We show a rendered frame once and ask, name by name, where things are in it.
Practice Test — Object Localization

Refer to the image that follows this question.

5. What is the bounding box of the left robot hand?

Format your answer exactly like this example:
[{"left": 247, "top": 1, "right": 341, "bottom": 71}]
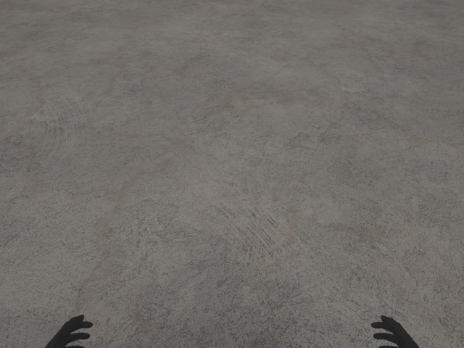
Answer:
[{"left": 45, "top": 315, "right": 93, "bottom": 348}]

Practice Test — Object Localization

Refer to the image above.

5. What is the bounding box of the right robot hand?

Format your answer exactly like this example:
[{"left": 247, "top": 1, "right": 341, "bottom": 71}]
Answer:
[{"left": 371, "top": 315, "right": 420, "bottom": 348}]

